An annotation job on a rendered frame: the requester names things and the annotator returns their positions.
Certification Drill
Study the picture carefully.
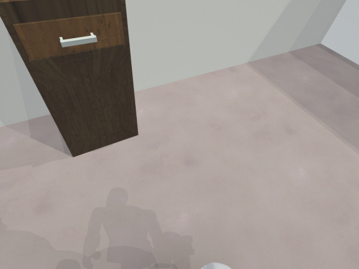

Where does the handle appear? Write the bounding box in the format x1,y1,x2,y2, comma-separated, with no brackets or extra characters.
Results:
59,33,98,47

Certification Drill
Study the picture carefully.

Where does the drawer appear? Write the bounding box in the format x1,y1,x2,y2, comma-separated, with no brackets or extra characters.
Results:
13,12,125,60

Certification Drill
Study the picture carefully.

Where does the cabinet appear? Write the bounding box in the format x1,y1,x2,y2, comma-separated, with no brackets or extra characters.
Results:
0,0,139,157

